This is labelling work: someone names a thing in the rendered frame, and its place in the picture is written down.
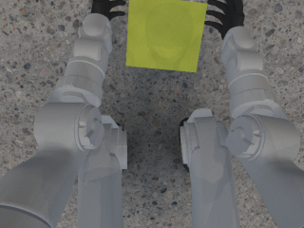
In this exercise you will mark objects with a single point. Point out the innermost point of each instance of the robot right foot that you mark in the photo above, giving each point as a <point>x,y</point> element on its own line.
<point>182,124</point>

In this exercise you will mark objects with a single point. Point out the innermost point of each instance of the robot right hand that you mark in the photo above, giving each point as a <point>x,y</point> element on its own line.
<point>233,15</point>

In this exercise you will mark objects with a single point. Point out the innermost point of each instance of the right robot upper arm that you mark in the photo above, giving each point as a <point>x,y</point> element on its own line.
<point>267,147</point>

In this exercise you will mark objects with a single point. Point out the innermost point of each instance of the right robot forearm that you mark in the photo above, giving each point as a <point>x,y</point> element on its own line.
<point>246,76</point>

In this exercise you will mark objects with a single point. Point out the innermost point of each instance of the left robot upper arm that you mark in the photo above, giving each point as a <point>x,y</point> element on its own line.
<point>35,193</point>

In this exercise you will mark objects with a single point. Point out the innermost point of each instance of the robot right shin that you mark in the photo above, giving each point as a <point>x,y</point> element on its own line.
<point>222,128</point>

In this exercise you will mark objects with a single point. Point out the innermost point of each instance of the robot left hand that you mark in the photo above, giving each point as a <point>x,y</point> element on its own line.
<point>103,7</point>

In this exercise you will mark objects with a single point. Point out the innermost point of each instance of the carton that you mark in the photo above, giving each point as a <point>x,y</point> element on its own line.
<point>164,34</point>

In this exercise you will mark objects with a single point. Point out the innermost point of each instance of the left robot forearm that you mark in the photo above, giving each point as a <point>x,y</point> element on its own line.
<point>87,64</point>

